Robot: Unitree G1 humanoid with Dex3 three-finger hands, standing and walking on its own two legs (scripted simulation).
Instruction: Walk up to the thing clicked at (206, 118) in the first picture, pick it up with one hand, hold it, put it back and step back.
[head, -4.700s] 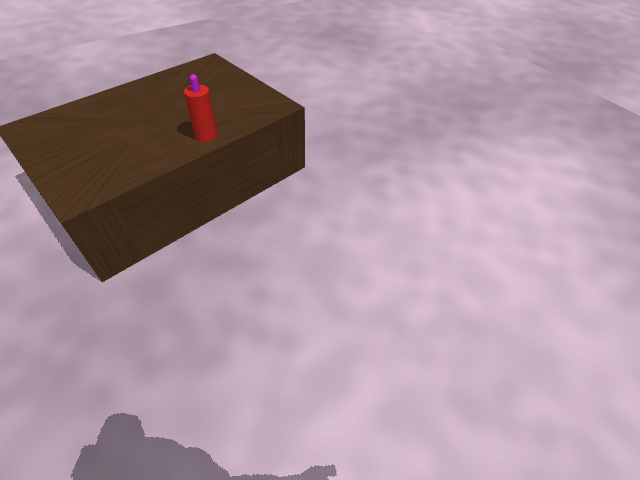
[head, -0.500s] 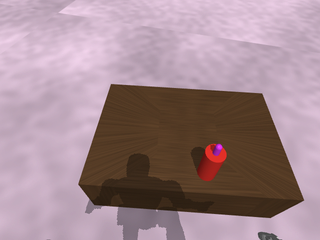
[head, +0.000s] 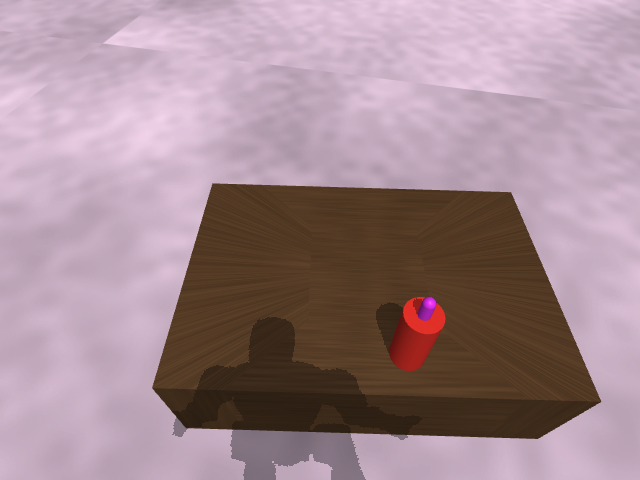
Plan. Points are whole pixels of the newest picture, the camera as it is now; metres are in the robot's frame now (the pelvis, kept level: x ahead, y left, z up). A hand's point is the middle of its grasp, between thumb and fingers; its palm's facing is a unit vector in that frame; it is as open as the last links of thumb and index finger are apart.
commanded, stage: walk up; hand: right
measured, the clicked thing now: (417, 329) +0.48 -0.21 -0.32
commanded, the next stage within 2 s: stand in 0.38 s
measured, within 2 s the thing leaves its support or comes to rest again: neither
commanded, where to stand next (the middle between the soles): +0.07 +0.00 m, yaw -1 degrees
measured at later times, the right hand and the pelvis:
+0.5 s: hand out of the picture +0.09 -0.26 -0.15, palm faces +0.01 +0.95 -0.32, open 7.4 cm; pelvis +0.01 -0.01 +0.00, yaw +0 degrees
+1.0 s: hand out of the picture +0.09 -0.27 -0.15, palm faces -0.01 +0.94 -0.34, open 7.4 cm; pelvis +0.01 -0.02 +0.00, yaw +0 degrees
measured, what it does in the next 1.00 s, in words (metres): stands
